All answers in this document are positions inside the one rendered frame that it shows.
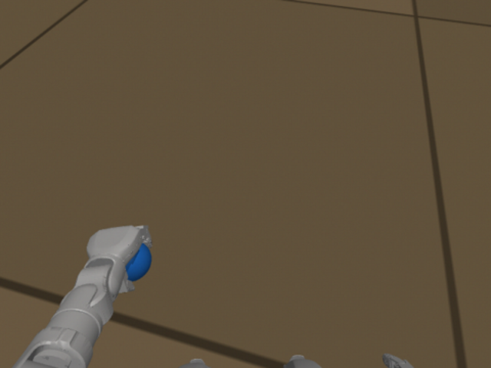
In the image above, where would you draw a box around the right robot hand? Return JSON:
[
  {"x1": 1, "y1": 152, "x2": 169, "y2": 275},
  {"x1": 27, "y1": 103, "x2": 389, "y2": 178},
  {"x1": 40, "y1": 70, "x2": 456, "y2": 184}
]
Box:
[{"x1": 383, "y1": 353, "x2": 414, "y2": 368}]

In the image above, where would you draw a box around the left robot hand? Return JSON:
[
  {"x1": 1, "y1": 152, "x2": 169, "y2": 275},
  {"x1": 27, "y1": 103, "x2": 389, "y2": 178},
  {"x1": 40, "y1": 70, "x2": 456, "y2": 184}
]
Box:
[{"x1": 87, "y1": 225, "x2": 152, "y2": 293}]

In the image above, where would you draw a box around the left robot arm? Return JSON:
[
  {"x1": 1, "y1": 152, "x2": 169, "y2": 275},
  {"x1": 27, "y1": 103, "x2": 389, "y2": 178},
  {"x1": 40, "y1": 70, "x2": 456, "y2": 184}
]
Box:
[{"x1": 12, "y1": 254, "x2": 126, "y2": 368}]

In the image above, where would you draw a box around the ball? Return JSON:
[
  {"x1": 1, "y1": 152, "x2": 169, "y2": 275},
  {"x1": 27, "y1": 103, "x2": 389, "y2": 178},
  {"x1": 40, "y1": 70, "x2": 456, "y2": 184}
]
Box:
[{"x1": 125, "y1": 243, "x2": 152, "y2": 281}]

